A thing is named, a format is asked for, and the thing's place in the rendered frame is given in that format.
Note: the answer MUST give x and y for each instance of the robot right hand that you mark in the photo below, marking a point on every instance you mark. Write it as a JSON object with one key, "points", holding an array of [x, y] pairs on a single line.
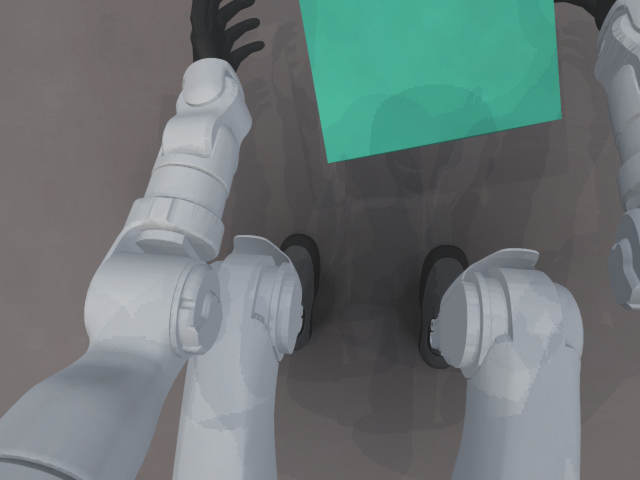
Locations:
{"points": [[597, 8]]}

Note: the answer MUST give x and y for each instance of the robot right forearm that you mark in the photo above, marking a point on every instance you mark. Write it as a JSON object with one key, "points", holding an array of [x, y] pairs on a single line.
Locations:
{"points": [[618, 71]]}

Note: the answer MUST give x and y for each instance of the robot left upper arm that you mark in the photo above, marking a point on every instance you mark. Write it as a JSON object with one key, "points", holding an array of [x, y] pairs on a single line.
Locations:
{"points": [[94, 420]]}

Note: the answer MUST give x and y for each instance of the robot right foot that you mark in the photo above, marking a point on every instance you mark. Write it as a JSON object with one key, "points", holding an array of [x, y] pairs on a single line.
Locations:
{"points": [[441, 268]]}

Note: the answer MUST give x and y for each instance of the carton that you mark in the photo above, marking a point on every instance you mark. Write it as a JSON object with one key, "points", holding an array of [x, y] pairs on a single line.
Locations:
{"points": [[392, 75]]}

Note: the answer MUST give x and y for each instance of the robot left hand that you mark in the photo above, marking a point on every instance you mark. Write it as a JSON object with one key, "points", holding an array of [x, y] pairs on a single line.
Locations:
{"points": [[208, 38]]}

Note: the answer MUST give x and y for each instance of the robot right upper arm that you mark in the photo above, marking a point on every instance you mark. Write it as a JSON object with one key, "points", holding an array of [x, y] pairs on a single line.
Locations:
{"points": [[624, 261]]}

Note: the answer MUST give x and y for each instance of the left robot shin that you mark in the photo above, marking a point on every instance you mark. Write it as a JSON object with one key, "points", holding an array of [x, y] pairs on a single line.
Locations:
{"points": [[250, 244]]}

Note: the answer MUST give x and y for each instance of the robot left forearm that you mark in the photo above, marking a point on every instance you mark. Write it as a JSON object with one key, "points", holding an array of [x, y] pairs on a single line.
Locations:
{"points": [[181, 212]]}

